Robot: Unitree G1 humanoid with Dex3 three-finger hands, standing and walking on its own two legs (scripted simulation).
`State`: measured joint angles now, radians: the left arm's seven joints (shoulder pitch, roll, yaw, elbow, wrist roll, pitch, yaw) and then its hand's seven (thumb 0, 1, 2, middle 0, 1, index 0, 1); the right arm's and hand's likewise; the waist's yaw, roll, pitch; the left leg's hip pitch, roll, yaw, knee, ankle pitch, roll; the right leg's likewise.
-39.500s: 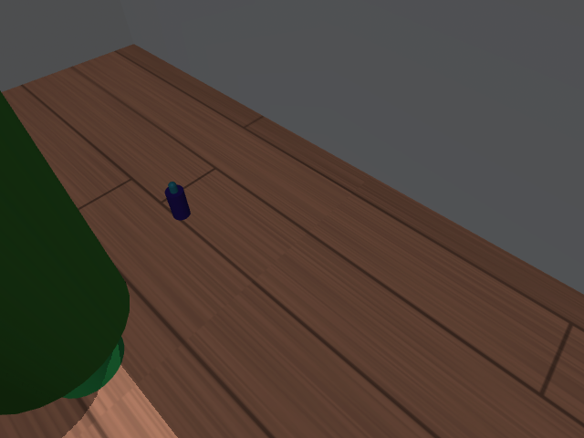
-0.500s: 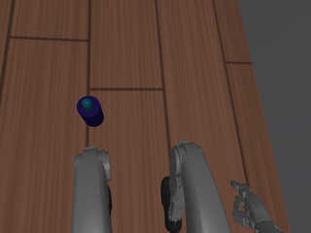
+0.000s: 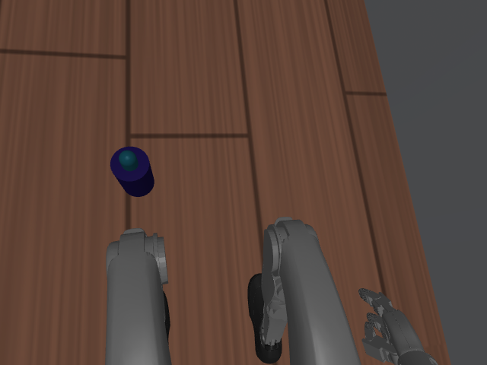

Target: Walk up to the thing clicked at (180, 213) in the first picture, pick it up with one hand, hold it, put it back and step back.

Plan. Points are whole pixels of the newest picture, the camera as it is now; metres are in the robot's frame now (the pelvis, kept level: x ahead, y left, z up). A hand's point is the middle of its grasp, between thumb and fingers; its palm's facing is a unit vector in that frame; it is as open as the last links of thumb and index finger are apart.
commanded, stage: approach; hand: left
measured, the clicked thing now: (133, 170) +0.48 +0.18 -0.30
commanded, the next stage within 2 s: close in in 0.52 s
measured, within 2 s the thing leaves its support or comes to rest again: neither
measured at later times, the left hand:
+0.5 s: hand (47, 172) +0.43 +0.31 -0.17, palm faces +0.00 -1.00 +0.02, open 17.6 cm
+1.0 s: hand (110, 183) +0.44 +0.22 -0.27, palm faces -0.01 -1.00 +0.03, open 17.5 cm
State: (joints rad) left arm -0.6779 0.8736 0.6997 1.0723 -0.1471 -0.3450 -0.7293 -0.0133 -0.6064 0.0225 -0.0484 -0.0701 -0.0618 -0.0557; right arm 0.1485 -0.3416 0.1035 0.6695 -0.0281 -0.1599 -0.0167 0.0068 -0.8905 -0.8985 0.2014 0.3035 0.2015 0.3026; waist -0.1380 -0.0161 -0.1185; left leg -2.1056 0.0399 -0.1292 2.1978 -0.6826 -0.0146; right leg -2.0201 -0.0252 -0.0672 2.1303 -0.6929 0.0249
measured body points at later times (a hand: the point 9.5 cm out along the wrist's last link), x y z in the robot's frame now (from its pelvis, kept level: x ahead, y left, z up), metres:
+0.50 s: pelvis -0.01 +0.00 -0.08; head +0.23 +0.10 +0.29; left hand +0.43 +0.36 -0.17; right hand +0.12 -0.28 -0.15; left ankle +0.08 +0.13 -0.37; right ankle +0.09 -0.13 -0.37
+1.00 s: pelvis -0.01 +0.01 -0.11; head +0.23 +0.15 +0.23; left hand +0.43 +0.28 -0.27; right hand +0.12 -0.27 -0.15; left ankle +0.08 +0.13 -0.37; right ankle +0.09 -0.13 -0.37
